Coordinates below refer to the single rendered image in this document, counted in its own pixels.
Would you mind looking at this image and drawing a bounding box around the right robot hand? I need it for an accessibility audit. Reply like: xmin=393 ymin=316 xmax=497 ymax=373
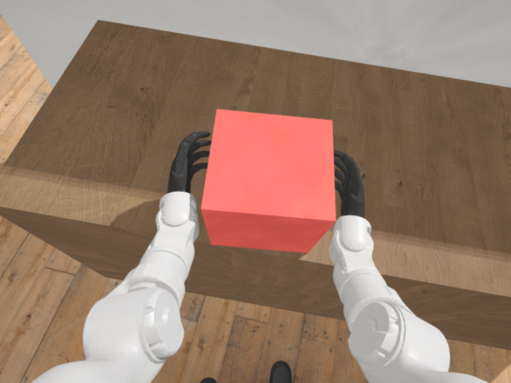
xmin=334 ymin=150 xmax=365 ymax=218

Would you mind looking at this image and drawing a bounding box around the pedestal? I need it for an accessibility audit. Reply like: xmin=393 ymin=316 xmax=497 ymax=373
xmin=0 ymin=20 xmax=511 ymax=350

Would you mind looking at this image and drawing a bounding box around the left robot forearm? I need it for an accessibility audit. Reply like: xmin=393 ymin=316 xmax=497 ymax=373
xmin=82 ymin=191 xmax=200 ymax=352

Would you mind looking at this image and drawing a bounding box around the robot left upper arm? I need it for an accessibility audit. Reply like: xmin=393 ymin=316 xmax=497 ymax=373
xmin=31 ymin=286 xmax=184 ymax=383

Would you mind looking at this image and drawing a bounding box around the right robot foot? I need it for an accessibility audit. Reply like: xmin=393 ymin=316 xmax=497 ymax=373
xmin=270 ymin=361 xmax=292 ymax=383

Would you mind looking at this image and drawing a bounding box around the robot right upper arm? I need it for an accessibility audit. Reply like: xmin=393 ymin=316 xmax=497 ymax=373
xmin=348 ymin=302 xmax=488 ymax=383

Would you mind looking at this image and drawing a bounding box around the left robot hand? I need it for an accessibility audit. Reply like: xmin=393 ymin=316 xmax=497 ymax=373
xmin=168 ymin=131 xmax=212 ymax=193

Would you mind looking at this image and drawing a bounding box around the carton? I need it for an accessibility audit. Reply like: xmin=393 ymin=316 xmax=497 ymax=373
xmin=201 ymin=109 xmax=336 ymax=253

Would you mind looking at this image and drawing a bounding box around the right robot forearm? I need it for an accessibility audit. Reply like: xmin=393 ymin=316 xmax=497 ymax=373
xmin=329 ymin=215 xmax=417 ymax=332

